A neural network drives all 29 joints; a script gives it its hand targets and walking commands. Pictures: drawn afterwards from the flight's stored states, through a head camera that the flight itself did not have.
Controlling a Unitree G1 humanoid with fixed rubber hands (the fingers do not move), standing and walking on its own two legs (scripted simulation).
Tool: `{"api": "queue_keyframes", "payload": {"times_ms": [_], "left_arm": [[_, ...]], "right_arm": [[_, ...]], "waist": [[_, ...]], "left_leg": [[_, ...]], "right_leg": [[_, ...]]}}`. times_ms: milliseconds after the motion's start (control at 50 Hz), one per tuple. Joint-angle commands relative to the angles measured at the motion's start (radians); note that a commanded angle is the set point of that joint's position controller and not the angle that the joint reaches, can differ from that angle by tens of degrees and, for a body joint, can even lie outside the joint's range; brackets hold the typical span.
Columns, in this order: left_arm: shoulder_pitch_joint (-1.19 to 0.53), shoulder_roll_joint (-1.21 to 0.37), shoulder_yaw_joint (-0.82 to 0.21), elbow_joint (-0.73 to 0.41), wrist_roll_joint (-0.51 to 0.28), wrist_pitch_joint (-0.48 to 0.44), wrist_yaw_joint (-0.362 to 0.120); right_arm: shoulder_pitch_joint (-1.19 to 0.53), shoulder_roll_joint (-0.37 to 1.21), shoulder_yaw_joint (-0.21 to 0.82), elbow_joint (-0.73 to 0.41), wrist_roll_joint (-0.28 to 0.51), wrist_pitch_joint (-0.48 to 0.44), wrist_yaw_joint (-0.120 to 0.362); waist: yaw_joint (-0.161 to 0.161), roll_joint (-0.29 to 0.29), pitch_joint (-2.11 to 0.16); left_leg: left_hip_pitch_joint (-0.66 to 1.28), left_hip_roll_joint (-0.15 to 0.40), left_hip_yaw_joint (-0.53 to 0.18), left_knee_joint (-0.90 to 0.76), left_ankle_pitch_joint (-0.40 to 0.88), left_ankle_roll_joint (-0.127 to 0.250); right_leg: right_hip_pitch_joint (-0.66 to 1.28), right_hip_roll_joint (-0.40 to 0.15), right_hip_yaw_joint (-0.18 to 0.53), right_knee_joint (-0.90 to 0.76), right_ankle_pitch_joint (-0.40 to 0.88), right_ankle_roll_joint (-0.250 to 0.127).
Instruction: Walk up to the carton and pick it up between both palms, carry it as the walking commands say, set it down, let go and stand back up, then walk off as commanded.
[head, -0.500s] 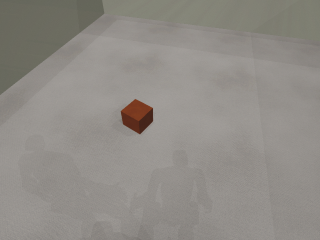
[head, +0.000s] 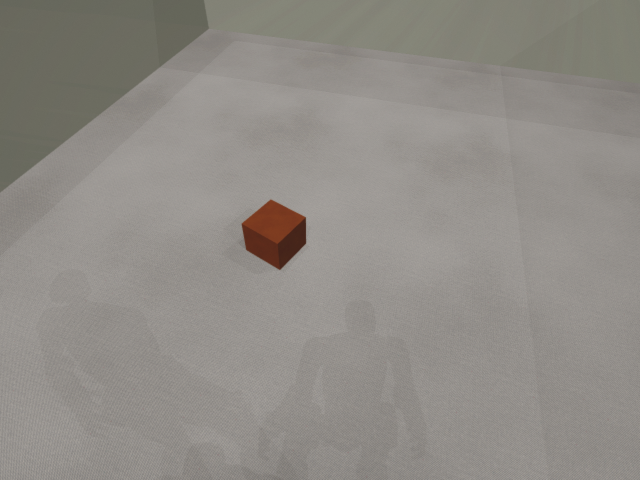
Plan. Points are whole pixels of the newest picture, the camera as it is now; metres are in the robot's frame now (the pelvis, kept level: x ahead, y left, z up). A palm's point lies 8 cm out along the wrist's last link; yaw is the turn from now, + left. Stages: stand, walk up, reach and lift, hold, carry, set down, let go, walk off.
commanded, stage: walk up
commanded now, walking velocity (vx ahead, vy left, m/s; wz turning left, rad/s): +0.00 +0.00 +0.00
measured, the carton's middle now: (275, 234) +1.16 +0.16 -0.70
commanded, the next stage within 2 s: none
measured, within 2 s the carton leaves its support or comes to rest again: neither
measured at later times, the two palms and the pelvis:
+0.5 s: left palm out of the picture +0.06 +0.31 -0.13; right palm out of the picture +0.04 -0.22 -0.12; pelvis +0.00 +0.05 +0.00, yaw -6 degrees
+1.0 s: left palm out of the picture +0.17 +0.33 -0.11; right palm out of the picture +0.03 -0.17 -0.14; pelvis +0.07 +0.09 +0.00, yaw -20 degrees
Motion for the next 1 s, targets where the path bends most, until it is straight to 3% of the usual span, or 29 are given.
{"api": "queue_keyframes", "payload": {"times_ms": [0, 40, 60, 80, 120, 200, 260, 320, 380, 400, 420, 440, 460, 480, 500, 520, 540, 560, 640, 720, 760, 780, 800, 820, 840, 880, 900, 940, 980], "left_arm": [[0.05, 0.072, 0.011, 0.003, 0.0, -0.006, 0.003], [0.053, 0.068, 0.008, 0.019, -0.001, -0.006, 0.004], [0.003, 0.175, 0.066, -0.045, -0.005, 0.011, 0.007], [0.02, 0.074, 0.026, -0.095, 0.009, -0.003, 0.002], [0.019, 0.069, 0.028, -0.117, 0.021, 0.003, -0.004], [0.04, 0.164, 0.058, -0.143, 0.014, 0.007, -0.005], [0.054, 0.196, 0.07, -0.16, 0.01, 0.007, -0.003], [0.141, 0.236, 0.08, -0.146, 0.02, 0.022, 0.015], [-0.018, 0.22, 0.072, -0.185, 0.014, 0.025, 0.007], [-0.025, 0.187, 0.061, -0.195, 0.009, 0.024, -0.001], [-0.055, 0.144, 0.051, -0.255, 0.006, 0.018, -0.005], [-0.085, 0.131, 0.049, -0.272, 0.011, 0.027, 0.007], [-0.067, 0.135, 0.062, -0.274, 0.02, 0.036, 0.015], [-0.034, 0.137, 0.068, -0.249, 0.021, 0.044, 0.013], [-0.027, 0.122, 0.067, -0.254, 0.02, 0.043, 0.006], [-0.013, 0.126, 0.063, -0.243, 0.022, 0.044, -0.005], [-0.036, 0.11, 0.059, -0.255, 0.02, 0.043, -0.011], [-0.039, 0.111, 0.055, -0.256, 0.015, 0.043, -0.015], [-0.1, 0.072, 0.034, -0.289, 0.01, 0.044, -0.012], [-0.103, 0.06, 0.026, -0.282, -0.005, 0.046, 0.001], [-0.038, 0.064, 0.03, -0.252, -0.008, 0.039, 0.011], [0.046, 0.091, 0.04, -0.22, -0.005, 0.029, 0.019], [0.143, 0.168, 0.059, -0.186, 0.003, 0.014, 0.029], [0.187, 0.268, 0.07, -0.164, 0.005, 0.019, 0.04], [0.23, 0.276, 0.084, -0.134, 0.002, 0.036, 0.054], [0.087, 0.23, 0.072, -0.144, 0.008, 0.037, 0.054], [0.054, 0.216, 0.063, -0.138, 0.009, 0.031, 0.049], [0.043, 0.187, 0.044, -0.137, 0.008, 0.01, 0.035], [0.102, 0.195, 0.039, -0.127, 0.007, -0.005, 0.031]], "right_arm": [[0.053, -0.073, -0.011, 0.002, 0.0, -0.006, -0.004], [0.057, -0.068, -0.008, 0.018, 0.001, -0.006, -0.004], [-0.001, -0.179, -0.065, -0.048, -0.002, -0.008, -0.026], [0.012, -0.161, -0.064, -0.047, -0.009, -0.004, -0.031], [0.005, -0.11, -0.045, -0.058, 0.001, 0.011, -0.027], [-0.025, -0.09, -0.027, -0.117, -0.011, 0.007, -0.017], [-0.003, -0.095, -0.03, -0.135, -0.006, 0.001, -0.009], [-0.025, -0.115, -0.034, -0.17, 0.0, 0.02, 0.019], [0.058, -0.095, -0.025, -0.173, 0.017, 0.008, 0.028], [0.11, -0.124, -0.024, -0.165, 0.005, 0.001, 0.03], [0.114, -0.224, -0.056, -0.187, -0.011, 0.006, 0.026], [0.139, -0.24, -0.062, -0.173, -0.008, 0.012, 0.037], [0.087, -0.2, -0.045, -0.195, -0.012, 0.021, 0.04], [0.085, -0.16, -0.031, -0.196, -0.017, 0.016, 0.04], [0.034, -0.133, -0.024, -0.207, -0.019, 0.01, 0.026], [0.051, -0.147, -0.034, -0.197, -0.031, 0.002, 0.022], [0.053, -0.135, -0.034, -0.194, -0.029, -0.003, 0.016], [0.088, -0.14, -0.039, -0.179, -0.034, -0.008, 0.018], [0.157, -0.128, -0.038, -0.138, -0.023, -0.011, 0.02], [0.136, -0.153, -0.045, -0.124, -0.019, 0.008, 0.022], [0.113, -0.162, -0.046, -0.116, -0.013, 0.012, 0.024], [0.082, -0.168, -0.044, -0.125, -0.009, 0.009, 0.025], [0.051, -0.155, -0.033, -0.167, -0.01, 0.001, 0.027], [0.063, -0.136, -0.036, -0.218, -0.006, 0.003, 0.033], [0.034, -0.197, -0.061, -0.211, -0.029, 0.019, 0.035], [0.038, -0.184, -0.058, -0.195, -0.027, 0.03, 0.054], [0.032, -0.172, -0.053, -0.197, -0.028, 0.04, 0.066], [0.046, -0.139, -0.048, -0.189, -0.025, 0.052, 0.086], [0.029, -0.129, -0.047, -0.192, -0.02, 0.055, 0.09]], "waist": [[0.0, 0.001, 0.03], [0.0, 0.001, 0.034], [-0.029, -0.029, 0.118], [0.004, 0.082, -0.076], [0.005, 0.051, 0.023], [0.013, -0.133, 0.044], [0.008, -0.136, -0.011], [0.045, -0.136, -0.001], [-0.05, -0.158, -0.015], [-0.075, -0.08, -0.048], [-0.082, 0.137, -0.01], [-0.111, 0.225, -0.037], [-0.085, 0.179, 0.027], [-0.076, 0.122, 0.024], [-0.037, 0.082, 0.063], [-0.049, 0.086, 0.006], [-0.04, 0.076, 0.033], [-0.055, 0.083, -0.001], [-0.059, 0.111, -0.015], [-0.034, 0.135, -0.032], [0.017, 0.114, -0.058], [0.067, 0.078, -0.079], [0.115, -0.07, -0.102], [0.103, -0.256, -0.136], [0.106, -0.117, -0.146], [0.007, -0.026, -0.008], [-0.014, -0.055, 0.026], [-0.021, -0.129, 0.018], [-0.008, -0.137, -0.017]], "left_leg": [[-0.017, 0.066, -0.071, -0.09, 0.092, 0.037], [-0.016, 0.067, -0.07, -0.093, 0.089, 0.037], [-0.022, 0.2, -0.131, 0.02, 0.65, 0.037], [0.053, 0.138, -0.071, -0.031, 0.282, 0.063], [-0.079, 0.113, -0.068, -0.089, -0.151, 0.055], [-0.136, 0.026, 0.049, 0.098, -0.081, -0.01], [-0.15, 0.01, 0.066, 0.148, -0.132, -0.007], [-0.24, 0.018, 0.048, 0.252, -0.228, 0.012], [0.047, 0.008, 0.074, -0.008, -0.07, 0.031], [0.19, 0.06, 0.028, -0.101, -0.096, 0.057], [0.175, 0.255, -0.19, -0.21, -0.094, 0.119], [0.124, 0.362, -0.263, -0.295, -0.263, 0.203], [0.02, 0.363, -0.207, -0.269, -0.102, 0.232], [0.012, 0.323, -0.158, -0.298, -0.226, 0.22], [-0.056, 0.282, -0.076, -0.236, 0.115, 0.202], [0.027, 0.265, -0.036, -0.262, -0.045, 0.188], [0.014, 0.252, -0.008, -0.218, 0.192, 0.181], [0.086, 0.249, 0.006, -0.229, 0.115, 0.18], [0.17, 0.256, 0.043, -0.157, 0.486, 0.193], [0.124, 0.247, 0.098, -0.082, 0.55, 0.18], [0.047, 0.209, 0.15, 0.013, 0.539, 0.135], [-0.07, 0.179, 0.18, 0.1, 0.479, 0.091], [-0.257, 0.125, 0.192, 0.301, 0.212, 0.041], [-0.479, 0.015, 0.133, 0.566, -0.325, 0.004], [-0.501, 0.043, 0.032, 0.697, -0.327, -0.011], [-0.478, 0.066, -0.009, 0.726, -0.148, -0.036], [-0.464, 0.075, -0.018, 0.694, -0.093, -0.048], [-0.422, 0.056, 0.002, 0.669, -0.031, -0.062], [-0.411, 0.041, 0.019, 0.645, -0.01, -0.072]], "right_leg": [[-0.02, -0.068, 0.073, -0.093, 0.089, -0.036], [-0.019, -0.068, 0.073, -0.097, 0.086, -0.035], [-0.133, -0.052, -0.003, 0.113, 0.282, 0.0], [-0.076, -0.055, 0.026, 0.078, 0.104, -0.011], [-0.109, -0.053, 0.067, -0.009, -0.124, -0.015], [-0.106, -0.182, 0.279, -0.164, -0.061, -0.071], [-0.079, -0.232, 0.331, -0.139, 0.059, -0.118], [-0.056, -0.334, 0.454, -0.195, -0.129, -0.174], [-0.24, -0.205, 0.251, -0.111, -0.001, -0.086], [-0.338, -0.137, 0.185, -0.065, -0.162, -0.045], [-0.445, -0.008, 0.049, 0.172, -0.147, 0.016], [-0.458, 0.002, -0.063, 0.366, -0.279, 0.024], [-0.438, -0.013, -0.066, 0.522, -0.307, 0.028], [-0.426, -0.028, -0.067, 0.583, -0.247, 0.022], [-0.373, -0.028, -0.053, 0.648, -0.212, 0.023], [-0.405, -0.034, -0.068, 0.613, -0.162, 0.019], [-0.392, -0.03, -0.061, 0.616, -0.146, 0.02], [-0.418, -0.03, -0.075, 0.568, -0.131, 0.015], [-0.363, -0.019, -0.092, 0.408, -0.169, -0.014], [-0.215, 0.019, -0.151, 0.248, -0.196, -0.034], [-0.064, 0.033, -0.167, 0.107, -0.095, -0.048], [0.103, -0.017, -0.123, 0.009, 0.02, -0.06], [0.284, -0.208, 0.112, -0.095, 0.074, -0.093], [0.32, -0.498, 0.524, -0.144, 0.324, -0.253], [0.259, -0.536, 0.574, -0.16, 0.303, -0.291], [0.086, -0.413, 0.397, -0.191, 0.185, -0.205], [0.033, -0.346, 0.327, -0.195, 0.164, -0.156], [-0.008, -0.266, 0.198, -0.177, 0.291, -0.11], [0.007, -0.26, 0.158, -0.154, 0.442, -0.106]]}}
